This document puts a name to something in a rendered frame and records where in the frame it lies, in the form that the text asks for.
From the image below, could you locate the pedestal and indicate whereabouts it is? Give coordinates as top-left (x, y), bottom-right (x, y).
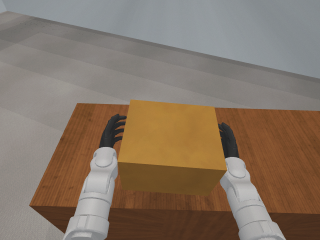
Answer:
top-left (29, 103), bottom-right (320, 240)

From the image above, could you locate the right robot forearm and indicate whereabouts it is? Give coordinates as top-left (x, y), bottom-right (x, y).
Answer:
top-left (220, 157), bottom-right (286, 240)

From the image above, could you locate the carton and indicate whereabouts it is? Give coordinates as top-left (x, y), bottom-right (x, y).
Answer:
top-left (117, 99), bottom-right (227, 196)

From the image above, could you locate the robot right hand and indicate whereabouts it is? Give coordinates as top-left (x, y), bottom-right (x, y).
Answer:
top-left (218, 122), bottom-right (239, 159)

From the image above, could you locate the left robot forearm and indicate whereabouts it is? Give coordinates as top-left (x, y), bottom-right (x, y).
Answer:
top-left (62, 147), bottom-right (118, 240)

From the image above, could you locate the robot left hand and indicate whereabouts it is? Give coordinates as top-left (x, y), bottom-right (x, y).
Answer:
top-left (99, 114), bottom-right (127, 148)

